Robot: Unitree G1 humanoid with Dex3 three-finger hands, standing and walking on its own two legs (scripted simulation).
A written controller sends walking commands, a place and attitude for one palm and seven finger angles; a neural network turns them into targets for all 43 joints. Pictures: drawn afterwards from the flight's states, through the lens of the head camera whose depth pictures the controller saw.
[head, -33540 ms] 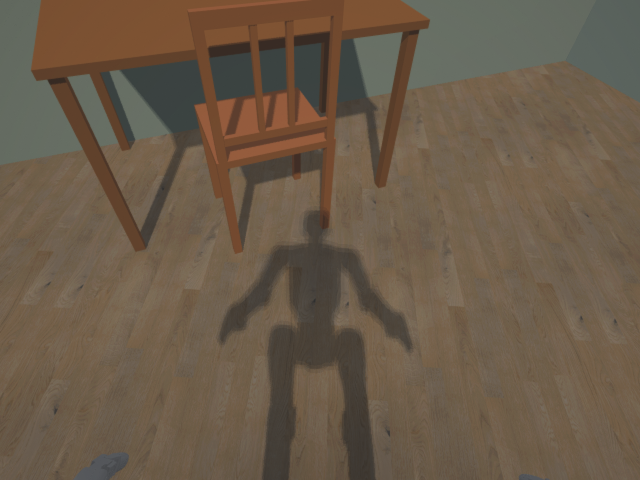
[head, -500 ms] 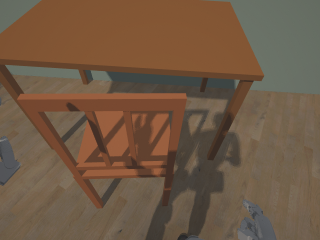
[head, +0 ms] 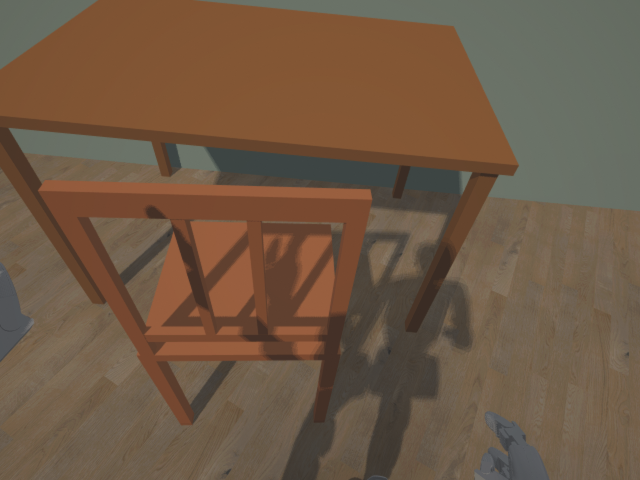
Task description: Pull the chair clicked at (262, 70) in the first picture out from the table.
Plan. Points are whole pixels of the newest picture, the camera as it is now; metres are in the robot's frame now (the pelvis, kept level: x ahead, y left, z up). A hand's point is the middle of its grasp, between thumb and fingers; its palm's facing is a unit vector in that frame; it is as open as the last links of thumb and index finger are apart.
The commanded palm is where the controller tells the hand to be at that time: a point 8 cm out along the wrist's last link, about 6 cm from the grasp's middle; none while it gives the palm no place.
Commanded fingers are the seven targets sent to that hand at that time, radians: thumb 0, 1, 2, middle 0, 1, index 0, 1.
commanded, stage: step back with the hand held close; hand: left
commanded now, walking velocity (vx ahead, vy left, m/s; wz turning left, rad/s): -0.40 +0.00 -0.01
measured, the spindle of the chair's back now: (198, 283) +0.41 +0.22 -0.05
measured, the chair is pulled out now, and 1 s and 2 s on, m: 0.20 0.20 0.20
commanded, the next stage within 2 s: stop stepping back and stand still in 1.38 s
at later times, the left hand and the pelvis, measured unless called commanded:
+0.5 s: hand (24, 332) +0.19 +0.26 +0.19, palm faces +0.46 -0.77 -0.44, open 7.4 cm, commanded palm +0.12 +0.30 +0.20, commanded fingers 0.00 0.90 0.90 -0.20 -0.30 -0.20 -0.30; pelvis -0.01 +0.00 +0.00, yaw +1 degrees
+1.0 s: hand out of the picture +0.15 +0.26 +0.18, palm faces +0.43 -0.79 -0.44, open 7.4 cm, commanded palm +0.07 +0.31 +0.20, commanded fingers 0.00 0.90 0.90 -0.20 -0.30 -0.20 -0.30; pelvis -0.06 +0.00 +0.01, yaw +2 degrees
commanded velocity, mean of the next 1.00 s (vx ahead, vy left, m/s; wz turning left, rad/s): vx -0.40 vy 0.00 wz -0.02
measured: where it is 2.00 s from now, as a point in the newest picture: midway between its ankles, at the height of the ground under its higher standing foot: outside the picture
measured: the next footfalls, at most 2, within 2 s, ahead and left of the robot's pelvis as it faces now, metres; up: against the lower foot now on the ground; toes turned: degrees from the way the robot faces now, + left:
right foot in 1.14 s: -0.06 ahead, -0.11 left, +0.00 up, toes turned +3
right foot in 1.68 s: -0.20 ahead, -0.08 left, +0.00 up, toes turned -3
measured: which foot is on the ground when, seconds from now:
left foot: down 0.00-1.00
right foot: down 0.00-1.00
